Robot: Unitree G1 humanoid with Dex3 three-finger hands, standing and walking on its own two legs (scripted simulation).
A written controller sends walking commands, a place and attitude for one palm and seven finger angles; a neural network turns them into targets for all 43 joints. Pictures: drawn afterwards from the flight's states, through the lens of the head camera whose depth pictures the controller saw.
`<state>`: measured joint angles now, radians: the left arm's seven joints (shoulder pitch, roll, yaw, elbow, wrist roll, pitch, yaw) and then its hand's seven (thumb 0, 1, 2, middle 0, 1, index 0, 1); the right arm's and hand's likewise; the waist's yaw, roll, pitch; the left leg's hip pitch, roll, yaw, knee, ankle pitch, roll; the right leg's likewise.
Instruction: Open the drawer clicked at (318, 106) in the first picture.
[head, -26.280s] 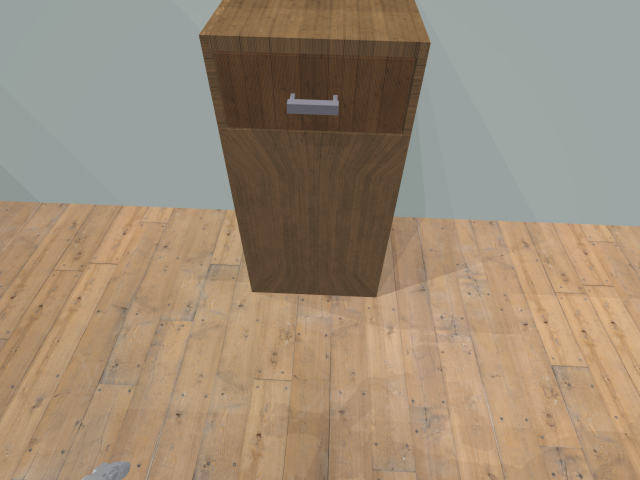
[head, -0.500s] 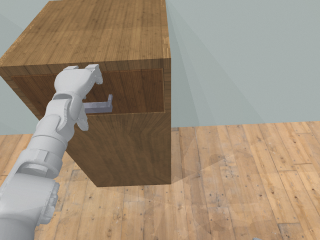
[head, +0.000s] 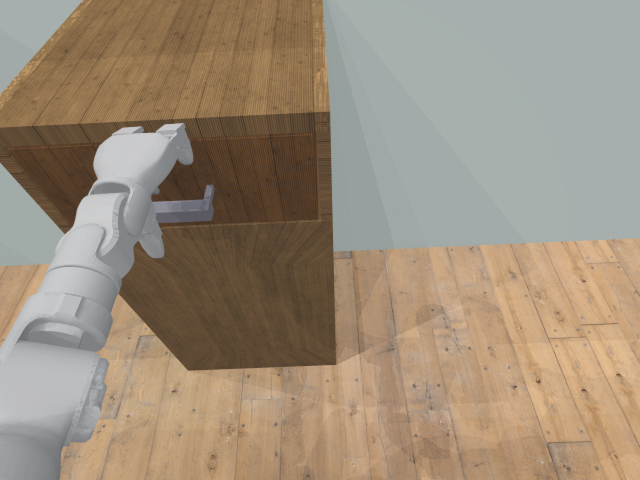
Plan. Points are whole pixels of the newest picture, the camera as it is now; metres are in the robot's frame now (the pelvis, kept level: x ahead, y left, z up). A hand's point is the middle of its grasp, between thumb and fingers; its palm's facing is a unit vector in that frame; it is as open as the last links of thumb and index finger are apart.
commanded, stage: re-aim the fingers above the handle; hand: left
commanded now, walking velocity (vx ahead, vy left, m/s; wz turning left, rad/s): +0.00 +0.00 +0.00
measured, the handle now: (176, 201) +0.50 +0.23 +0.05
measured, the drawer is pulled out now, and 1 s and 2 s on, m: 0.00 0.00 0.00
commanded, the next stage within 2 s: lower the fingers behind the handle in 0.38 s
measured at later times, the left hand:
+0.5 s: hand (155, 191) +0.45 +0.23 +0.11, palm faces +0.00 -0.01 -1.00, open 13.6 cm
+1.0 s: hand (156, 192) +0.46 +0.23 +0.11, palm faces +0.03 +0.00 -1.00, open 13.6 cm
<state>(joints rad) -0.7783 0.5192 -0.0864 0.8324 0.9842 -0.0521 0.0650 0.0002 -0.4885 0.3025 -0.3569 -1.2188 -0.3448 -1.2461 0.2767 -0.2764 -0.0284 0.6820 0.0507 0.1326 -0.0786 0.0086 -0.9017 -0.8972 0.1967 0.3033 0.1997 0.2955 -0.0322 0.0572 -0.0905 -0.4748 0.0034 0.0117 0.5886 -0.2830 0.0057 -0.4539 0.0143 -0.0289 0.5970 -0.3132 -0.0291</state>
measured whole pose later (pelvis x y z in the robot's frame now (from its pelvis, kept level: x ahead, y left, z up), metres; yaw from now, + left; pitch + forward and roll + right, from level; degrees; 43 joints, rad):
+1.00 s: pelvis -0.03 +0.01 -0.01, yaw -1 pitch +12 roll +0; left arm -0.91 0.53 -0.10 0.98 1.02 -0.03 0.14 0.00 -0.49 0.30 -0.34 -1.26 -0.32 -1.30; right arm 0.33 -0.28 -0.01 0.66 0.05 0.11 -0.08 0.01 -0.90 -0.90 0.20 0.30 0.20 0.30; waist -0.08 0.04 -0.11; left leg -0.62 0.01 0.03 0.68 -0.28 0.02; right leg -0.60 0.01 -0.02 0.68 -0.29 -0.01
